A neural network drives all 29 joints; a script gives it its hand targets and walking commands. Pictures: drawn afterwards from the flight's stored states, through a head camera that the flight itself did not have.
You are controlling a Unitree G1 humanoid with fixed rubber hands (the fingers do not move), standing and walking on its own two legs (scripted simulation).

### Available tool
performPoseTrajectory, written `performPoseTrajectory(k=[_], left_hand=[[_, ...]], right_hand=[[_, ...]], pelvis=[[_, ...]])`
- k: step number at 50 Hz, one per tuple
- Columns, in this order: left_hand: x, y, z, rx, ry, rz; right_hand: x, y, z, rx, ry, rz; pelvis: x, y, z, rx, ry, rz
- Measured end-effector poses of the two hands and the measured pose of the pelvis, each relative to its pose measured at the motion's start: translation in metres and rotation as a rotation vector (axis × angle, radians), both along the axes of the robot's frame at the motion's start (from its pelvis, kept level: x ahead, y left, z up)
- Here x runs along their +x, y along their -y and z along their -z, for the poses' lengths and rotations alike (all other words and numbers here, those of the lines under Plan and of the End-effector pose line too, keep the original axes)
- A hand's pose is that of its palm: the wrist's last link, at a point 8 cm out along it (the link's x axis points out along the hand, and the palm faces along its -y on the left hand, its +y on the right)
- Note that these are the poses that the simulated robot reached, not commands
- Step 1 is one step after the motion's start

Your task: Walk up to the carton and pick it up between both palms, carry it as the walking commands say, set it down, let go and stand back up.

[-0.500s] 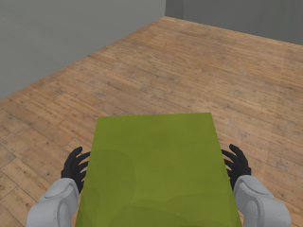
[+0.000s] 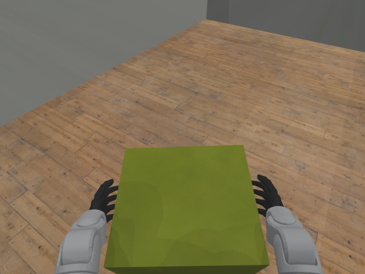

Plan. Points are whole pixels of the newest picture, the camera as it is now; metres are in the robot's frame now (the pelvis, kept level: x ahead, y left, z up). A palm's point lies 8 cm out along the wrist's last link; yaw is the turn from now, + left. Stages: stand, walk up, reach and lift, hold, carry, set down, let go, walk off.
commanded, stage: hold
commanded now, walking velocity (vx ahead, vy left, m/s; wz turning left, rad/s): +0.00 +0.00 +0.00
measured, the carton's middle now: (186, 219) +0.29 +0.00 -0.06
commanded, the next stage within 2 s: set down in 0.36 s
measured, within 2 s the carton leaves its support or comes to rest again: neither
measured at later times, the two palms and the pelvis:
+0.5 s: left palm (104, 221) +0.24 +0.18 +0.02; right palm (278, 223) +0.24 -0.19 +0.03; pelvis +0.00 +0.00 +0.00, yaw +0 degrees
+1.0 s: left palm (112, 227) +0.27 +0.18 -0.06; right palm (263, 218) +0.29 -0.19 -0.03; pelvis -0.03 +0.00 -0.02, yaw +0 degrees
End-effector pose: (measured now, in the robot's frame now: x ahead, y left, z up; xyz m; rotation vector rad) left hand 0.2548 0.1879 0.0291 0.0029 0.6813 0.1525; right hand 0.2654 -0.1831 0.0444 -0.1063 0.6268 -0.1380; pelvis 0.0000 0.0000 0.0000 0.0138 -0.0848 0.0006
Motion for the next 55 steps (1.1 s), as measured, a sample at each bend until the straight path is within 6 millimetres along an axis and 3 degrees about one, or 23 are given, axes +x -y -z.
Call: performPoseTrajectory(k=[11,23,31,41,55], left_hand=[[0.001,0.005,0.003,0.013,-0.022,0.013],[-0.009,0.009,0.005,0.039,-0.027,0.039],[-0.014,0.010,0.023,0.052,-0.044,0.050],[-0.016,0.012,0.071,0.076,-0.131,0.030],[0.018,0.010,0.101,0.022,-0.117,0.009]], right_hand=[[-0.006,0.006,0.010,-0.013,-0.048,-0.003],[-0.018,0.009,0.014,-0.014,-0.061,-0.002],[-0.018,0.010,0.025,0.019,-0.059,0.018],[0.003,0.007,0.054,0.095,-0.054,0.049],[0.026,0.008,0.093,0.161,-0.031,0.091]], pelvis=[[0.007,0.002,-0.003,0.000,-0.001,0.001],[0.000,0.000,-0.002,-0.003,0.012,0.001],[-0.008,-0.002,-0.001,-0.006,0.033,0.001],[-0.015,-0.004,0.005,-0.011,0.026,0.001],[-0.032,-0.005,0.022,-0.015,-0.173,-0.004]])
